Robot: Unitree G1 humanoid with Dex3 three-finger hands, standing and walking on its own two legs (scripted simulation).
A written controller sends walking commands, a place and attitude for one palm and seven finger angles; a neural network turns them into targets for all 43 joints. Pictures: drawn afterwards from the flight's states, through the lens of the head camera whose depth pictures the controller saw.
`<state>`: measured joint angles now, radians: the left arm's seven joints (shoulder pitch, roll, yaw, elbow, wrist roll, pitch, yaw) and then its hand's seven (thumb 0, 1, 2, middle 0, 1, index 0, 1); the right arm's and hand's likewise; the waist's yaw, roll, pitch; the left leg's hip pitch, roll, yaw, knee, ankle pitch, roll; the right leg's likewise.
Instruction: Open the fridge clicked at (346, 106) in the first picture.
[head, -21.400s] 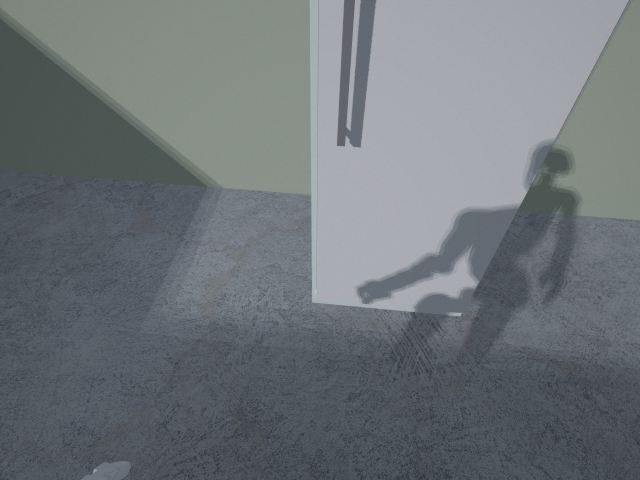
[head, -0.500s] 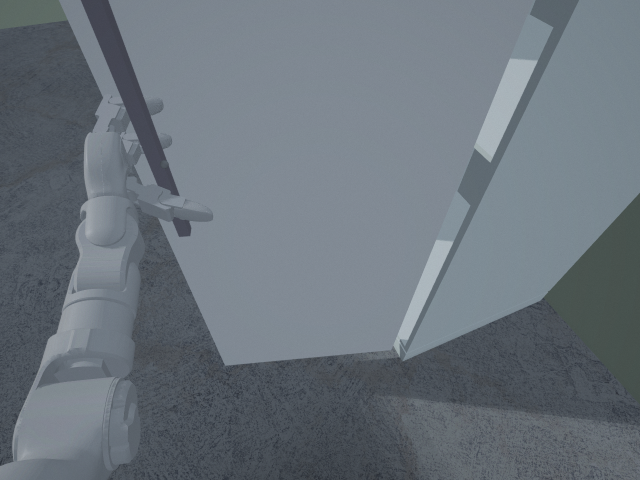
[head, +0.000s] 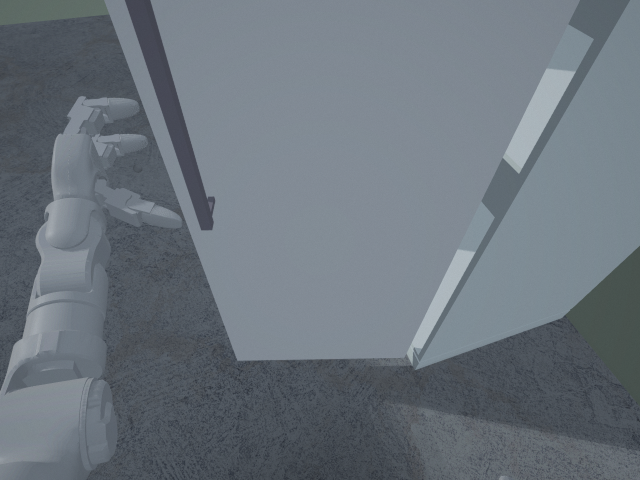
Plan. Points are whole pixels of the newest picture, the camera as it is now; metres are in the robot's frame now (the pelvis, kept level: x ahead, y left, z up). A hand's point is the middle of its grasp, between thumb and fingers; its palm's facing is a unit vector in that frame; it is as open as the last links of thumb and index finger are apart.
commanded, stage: slip the hand off the handle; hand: left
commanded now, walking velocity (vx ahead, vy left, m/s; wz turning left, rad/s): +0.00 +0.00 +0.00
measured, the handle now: (172, 91) +0.50 +0.19 +0.23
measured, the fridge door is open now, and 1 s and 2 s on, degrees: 73 73 73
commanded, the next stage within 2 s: draw the hand back to the body in 0.76 s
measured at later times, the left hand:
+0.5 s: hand (112, 213) +0.36 +0.24 +0.16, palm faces +0.23 -0.96 -0.13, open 14.7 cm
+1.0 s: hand (106, 252) +0.31 +0.23 +0.16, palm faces +0.17 -0.99 +0.01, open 14.7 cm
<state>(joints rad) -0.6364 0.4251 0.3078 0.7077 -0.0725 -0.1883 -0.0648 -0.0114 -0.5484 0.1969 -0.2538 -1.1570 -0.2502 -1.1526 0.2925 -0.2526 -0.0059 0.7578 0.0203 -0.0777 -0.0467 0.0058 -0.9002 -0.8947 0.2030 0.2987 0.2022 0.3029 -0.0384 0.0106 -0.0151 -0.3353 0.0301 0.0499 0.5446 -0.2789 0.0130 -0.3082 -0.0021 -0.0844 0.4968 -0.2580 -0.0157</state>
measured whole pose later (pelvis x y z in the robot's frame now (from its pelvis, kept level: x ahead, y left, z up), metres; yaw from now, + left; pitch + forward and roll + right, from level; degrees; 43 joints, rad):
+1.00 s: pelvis -0.01 -0.01 +0.00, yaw +1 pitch -3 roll -1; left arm -0.24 0.33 0.29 0.18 -0.28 0.15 -0.16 -0.01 -0.55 0.20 -0.25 -1.16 -0.25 -1.15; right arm 0.17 -0.24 0.06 0.73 0.07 -0.15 -0.13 0.01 -0.90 -0.89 0.20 0.30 0.20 0.30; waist 0.05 0.04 0.00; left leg -0.19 0.03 0.02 0.49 -0.25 0.00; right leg -0.16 0.00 -0.11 0.45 -0.24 -0.03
